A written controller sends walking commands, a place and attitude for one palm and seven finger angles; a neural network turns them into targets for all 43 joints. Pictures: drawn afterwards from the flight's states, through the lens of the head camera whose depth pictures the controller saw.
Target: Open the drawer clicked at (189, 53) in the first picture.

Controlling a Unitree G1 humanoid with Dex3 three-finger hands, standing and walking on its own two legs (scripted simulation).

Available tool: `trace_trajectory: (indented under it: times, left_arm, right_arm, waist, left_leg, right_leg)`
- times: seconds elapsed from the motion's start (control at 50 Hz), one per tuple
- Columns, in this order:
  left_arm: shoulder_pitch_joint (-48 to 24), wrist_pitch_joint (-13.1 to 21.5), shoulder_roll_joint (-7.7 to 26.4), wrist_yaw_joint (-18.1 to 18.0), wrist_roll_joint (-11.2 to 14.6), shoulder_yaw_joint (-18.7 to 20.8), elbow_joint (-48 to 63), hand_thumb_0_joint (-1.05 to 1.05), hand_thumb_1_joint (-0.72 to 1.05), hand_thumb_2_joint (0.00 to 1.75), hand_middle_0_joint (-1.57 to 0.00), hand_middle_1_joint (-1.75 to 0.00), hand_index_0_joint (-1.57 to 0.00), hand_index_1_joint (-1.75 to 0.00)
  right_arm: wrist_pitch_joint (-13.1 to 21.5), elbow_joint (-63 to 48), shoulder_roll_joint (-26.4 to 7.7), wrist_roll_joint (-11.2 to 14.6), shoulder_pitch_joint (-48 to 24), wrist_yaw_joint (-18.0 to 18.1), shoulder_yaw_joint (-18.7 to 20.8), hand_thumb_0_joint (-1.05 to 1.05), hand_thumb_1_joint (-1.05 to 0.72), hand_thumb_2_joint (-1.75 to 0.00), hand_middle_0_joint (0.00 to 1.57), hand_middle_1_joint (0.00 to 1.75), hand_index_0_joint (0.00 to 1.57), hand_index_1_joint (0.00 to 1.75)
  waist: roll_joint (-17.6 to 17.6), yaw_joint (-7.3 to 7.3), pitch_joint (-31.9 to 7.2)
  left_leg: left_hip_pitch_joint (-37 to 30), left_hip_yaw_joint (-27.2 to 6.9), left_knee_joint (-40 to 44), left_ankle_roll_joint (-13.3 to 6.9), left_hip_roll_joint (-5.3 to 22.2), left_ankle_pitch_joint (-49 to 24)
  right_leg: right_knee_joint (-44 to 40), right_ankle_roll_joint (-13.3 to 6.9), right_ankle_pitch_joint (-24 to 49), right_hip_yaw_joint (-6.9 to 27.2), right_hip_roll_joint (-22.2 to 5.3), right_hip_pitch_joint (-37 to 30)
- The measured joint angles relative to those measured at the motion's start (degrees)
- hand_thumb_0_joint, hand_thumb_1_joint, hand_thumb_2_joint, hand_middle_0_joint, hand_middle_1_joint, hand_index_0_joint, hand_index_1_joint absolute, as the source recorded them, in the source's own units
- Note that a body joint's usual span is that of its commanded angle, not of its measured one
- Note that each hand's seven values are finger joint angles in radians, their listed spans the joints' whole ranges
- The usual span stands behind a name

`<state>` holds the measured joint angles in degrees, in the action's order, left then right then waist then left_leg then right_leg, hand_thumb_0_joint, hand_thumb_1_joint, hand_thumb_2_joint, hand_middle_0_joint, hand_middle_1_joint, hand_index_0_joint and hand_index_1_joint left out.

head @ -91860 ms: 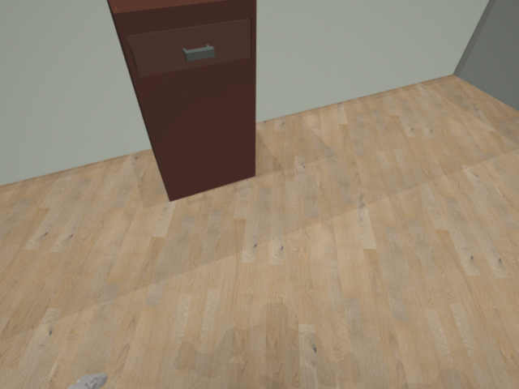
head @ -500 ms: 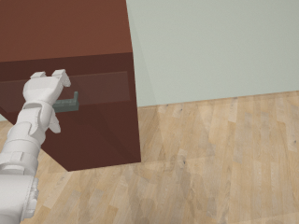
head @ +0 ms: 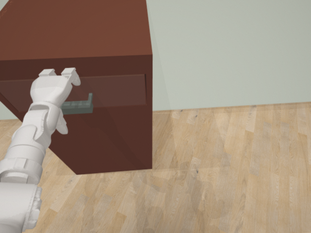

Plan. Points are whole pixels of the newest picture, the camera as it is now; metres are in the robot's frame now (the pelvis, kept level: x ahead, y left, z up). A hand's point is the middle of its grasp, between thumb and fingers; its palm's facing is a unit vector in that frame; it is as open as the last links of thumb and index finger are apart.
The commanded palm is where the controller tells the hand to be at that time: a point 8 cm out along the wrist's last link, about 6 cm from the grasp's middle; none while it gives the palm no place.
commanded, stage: move the hooked fingers above the handle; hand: left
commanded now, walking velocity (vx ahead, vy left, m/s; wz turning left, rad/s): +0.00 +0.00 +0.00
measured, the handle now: (75, 101) +0.49 +0.27 +0.00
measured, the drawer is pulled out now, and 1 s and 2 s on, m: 0.00 0.00 0.00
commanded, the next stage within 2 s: none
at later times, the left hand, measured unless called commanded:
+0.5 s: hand (64, 102) +0.43 +0.27 +0.07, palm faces +0.03 -0.04 -1.00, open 13.8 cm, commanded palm +0.41 +0.28 +0.13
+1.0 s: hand (59, 101) +0.43 +0.28 +0.07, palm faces +0.02 -0.02 -1.00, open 13.8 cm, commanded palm +0.41 +0.28 +0.13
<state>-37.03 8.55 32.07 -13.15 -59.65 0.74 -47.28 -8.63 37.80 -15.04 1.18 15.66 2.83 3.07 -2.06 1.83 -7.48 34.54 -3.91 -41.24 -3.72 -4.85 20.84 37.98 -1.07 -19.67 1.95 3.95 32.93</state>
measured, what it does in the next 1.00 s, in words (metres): stands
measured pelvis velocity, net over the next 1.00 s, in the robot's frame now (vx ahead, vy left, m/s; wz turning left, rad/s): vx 0.00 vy -0.01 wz -0.01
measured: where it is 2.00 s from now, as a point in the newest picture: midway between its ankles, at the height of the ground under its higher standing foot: outside the picture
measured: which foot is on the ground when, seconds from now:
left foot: down 0.00-1.00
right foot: down 0.00-1.00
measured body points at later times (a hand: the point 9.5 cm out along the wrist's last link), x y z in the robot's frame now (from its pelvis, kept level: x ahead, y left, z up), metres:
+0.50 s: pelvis -0.01 +0.00 +0.00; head +0.06 +0.00 +0.44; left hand +0.43 +0.27 +0.12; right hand +0.05 -0.27 -0.13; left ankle -0.02 +0.08 -0.72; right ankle -0.02 -0.12 -0.72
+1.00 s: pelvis +0.00 -0.01 +0.00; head +0.06 -0.01 +0.45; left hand +0.43 +0.28 +0.12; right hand +0.07 -0.28 -0.13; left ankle -0.02 +0.08 -0.72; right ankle -0.02 -0.12 -0.72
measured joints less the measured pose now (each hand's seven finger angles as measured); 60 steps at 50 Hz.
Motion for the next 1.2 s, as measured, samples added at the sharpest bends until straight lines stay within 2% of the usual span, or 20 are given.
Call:
trace_trajectory:
  times: [0.1,0.2,0.26,0.32,0.42,0.48,0.54,0.6,0.66,0.72,0.78,0.9,0.96,1.02,1.12,1.2]
  left_arm:
    - [-1.18,-3.30,-0.87,-0.53,0.21,-0.08,-1.94,0.00,-0.49,0.30,-0.35,-1.23,-0.35,-1.24]
    - [-1.60,-6.50,-0.22,2.37,-0.09,0.24,-5.59,0.00,-0.49,0.30,-0.34,-1.22,-0.34,-1.24]
    - [-0.71,-5.56,0.94,4.04,-0.02,0.84,-5.71,0.00,-0.49,0.30,-0.33,-1.21,-0.33,-1.23]
    - [0.48,-3.08,1.39,4.61,0.01,0.38,-3.31,0.00,-0.49,0.30,-0.33,-1.21,-0.33,-1.22]
    - [0.90,0.20,-0.08,2.48,0.25,-1.08,1.13,0.00,-0.49,0.30,-0.32,-1.21,-0.32,-1.21]
    - [-0.34,-0.48,-1.02,0.23,0.17,-0.72,0.08,0.00,-0.49,0.30,-0.32,-1.20,-0.32,-1.21]
    - [-1.67,-3.28,-0.63,-1.08,-0.41,0.45,-2.70,0.00,-0.49,0.30,-0.32,-1.20,-0.32,-1.21]
    - [-1.78,-4.86,0.20,-0.60,-0.34,1.11,-4.22,0.00,-0.49,0.30,-0.32,-1.20,-0.33,-1.22]
    - [-1.29,-6.20,0.50,1.34,0.00,0.72,-5.01,0.00,-0.49,0.30,-0.32,-1.20,-0.33,-1.22]
    - [-0.35,-5.72,0.89,3.38,0.45,0.61,-5.32,0.00,-0.49,0.30,-0.32,-1.20,-0.33,-1.22]
    - [0.89,-3.79,0.91,4.48,0.63,0.08,-3.47,0.00,-0.49,0.30,-0.32,-1.20,-0.33,-1.21]
    - [0.96,-0.08,0.38,2.06,-0.27,0.10,-0.80,0.00,-0.49,0.30,-0.32,-1.20,-0.32,-1.21]
    - [0.23,-0.75,0.62,0.14,-0.51,1.24,-1.25,0.00,-0.49,0.30,-0.32,-1.20,-0.32,-1.21]
    - [-0.73,-3.17,1.06,-0.44,-0.17,1.53,-2.91,0.00,-0.49,0.30,-0.32,-1.20,-0.32,-1.21]
    - [-0.48,-6.15,1.57,2.43,0.84,0.46,-4.79,0.00,-0.49,0.30,-0.32,-1.20,-0.32,-1.20]
    - [1.00,-4.37,0.63,5.31,1.67,-1.09,-2.60,0.00,-0.49,0.30,-0.32,-1.20,-0.32,-1.20]
  right_arm:
    - [-0.89,-0.29,0.29,0.02,0.32,-0.81,-0.70,0.00,-0.91,-0.90,0.21,0.30,0.20,0.30]
    - [-2.01,-0.74,0.94,0.52,1.06,-0.63,-1.85,0.00,-0.91,-0.90,0.21,0.30,0.21,0.30]
    - [-1.84,-1.17,1.32,0.62,2.10,-0.08,-1.95,0.00,-0.90,-0.90,0.21,0.30,0.21,0.30]
    - [-1.31,-1.08,1.31,0.43,3.37,0.25,-1.22,0.00,-0.90,-0.90,0.21,0.30,0.21,0.30]
    - [-0.64,0.28,0.39,-0.09,4.09,-0.04,0.26,0.00,-0.90,-0.90,0.21,0.30,0.21,0.30]
    - [-0.59,1.07,-0.15,-0.22,3.27,-0.44,0.25,0.00,-0.90,-0.90,0.21,0.30,0.21,0.30]
    - [-0.71,0.98,-0.31,-0.15,2.21,-0.62,-0.29,0.00,-0.91,-0.90,0.21,0.30,0.20,0.30]
    - [-0.90,0.29,-0.24,0.05,1.90,-0.64,-0.67,0.00,-0.91,-0.90,0.21,0.30,0.20,0.30]
    - [-1.05,-0.27,-0.10,0.42,2.06,-0.45,-0.86,0.00,-0.91,-0.90,0.21,0.30,0.20,0.30]
    - [-1.08,-0.65,0.15,0.74,2.27,0.05,-1.16,0.00,-0.91,-0.90,0.21,0.30,0.21,0.30]
    - [-0.74,-0.93,0.36,0.72,2.63,0.40,-0.95,0.00,-0.90,-0.90,0.21,0.30,0.21,0.30]
    - [-0.02,-0.30,0.18,0.33,2.03,0.60,-0.44,0.00,-0.90,-0.90,0.21,0.30,0.21,0.30]
    - [0.15,0.04,-0.02,0.11,1.35,0.41,-0.35,0.00,-0.90,-0.90,0.21,0.30,0.21,0.30]
    - [0.04,0.21,-0.21,0.15,1.08,0.09,-0.34,0.00,-0.91,-0.90,0.21,0.30,0.21,0.30]
    - [-0.72,0.02,-0.28,0.65,1.54,0.01,-0.66,0.00,-0.91,-0.90,0.21,0.30,0.20,0.30]
    - [-0.87,-0.14,-0.04,0.72,2.17,0.33,-0.61,0.00,-0.91,-0.90,0.21,0.30,0.21,0.30]
  waist:
    - [-0.78,-0.26,-0.54]
    - [-0.94,0.13,-0.21]
    - [-0.53,0.37,0.18]
    - [-0.21,0.26,0.45]
    - [-0.35,-0.09,0.61]
    - [-0.42,0.10,0.49]
    - [-0.42,0.56,0.29]
    - [-0.66,0.70,0.02]
    - [-0.97,0.56,-0.12]
    - [-0.82,0.49,-0.12]
    - [-0.54,0.28,0.16]
    - [-0.06,0.07,0.51]
    - [-0.14,0.20,0.31]
    - [-0.51,0.23,-0.02]
    - [-1.02,0.04,-0.41]
    - [-0.84,-0.13,-0.01]
  left_leg:
    - [-0.25,1.02,0.52,-0.34,0.10,-0.15]
    - [-1.54,1.70,1.76,-0.56,0.25,-0.69]
    - [-1.80,1.73,2.11,-0.55,0.36,-0.92]
    - [-1.57,1.22,1.81,-0.42,0.31,-0.93]
    - [-0.50,0.29,0.35,-0.27,-0.07,-0.56]
    - [-0.02,0.43,-0.13,-0.28,-0.14,-0.43]
    - [0.24,1.07,0.00,-0.28,0.10,-0.51]
    - [-0.07,1.60,0.71,-0.22,0.42,-0.77]
    - [-0.96,1.76,1.56,-0.20,0.62,-1.02]
    - [-1.81,1.71,2.21,-0.13,0.71,-1.16]
    - [-2.14,1.25,2.26,0.01,0.67,-1.16]
    - [-0.97,0.42,0.97,0.30,0.45,-0.73]
    - [-0.23,0.54,0.53,0.40,0.49,-0.54]
    - [-0.06,0.74,0.61,0.40,0.59,-0.49]
    - [-1.32,1.06,1.78,0.28,0.78,-0.63]
    - [-2.45,0.75,2.37,0.22,0.68,-0.71]
  right_leg:
    - [-0.18,0.37,0.29,1.03,0.04,0.11]
    - [-1.04,0.48,0.89,1.78,0.12,-0.83]
    - [-1.43,0.44,1.18,1.82,0.20,-1.10]
    - [-1.50,0.39,1.19,1.30,0.15,-1.17]
    - [-0.54,0.38,0.65,0.24,-0.15,-0.59]
    - [0.18,0.38,0.44,0.31,-0.19,0.04]
    - [0.46,0.35,0.59,0.93,0.03,0.66]
    - [-0.04,0.26,1.01,1.51,0.29,0.61]
    - [-0.86,0.20,1.35,1.74,0.44,-0.20]
    - [-1.42,0.09,1.48,1.74,0.50,-1.00]
    - [-1.60,-0.08,1.40,1.29,0.46,-1.51]
    - [-0.49,-0.33,0.76,0.34,0.32,-0.61]
    - [0.09,-0.40,0.56,0.42,0.38,0.24]
    - [0.08,-0.40,0.55,0.61,0.47,0.49]
    - [-1.06,-0.34,0.85,1.04,0.59,-0.65]
    - [-1.79,-0.33,0.87,0.79,0.46,-1.94]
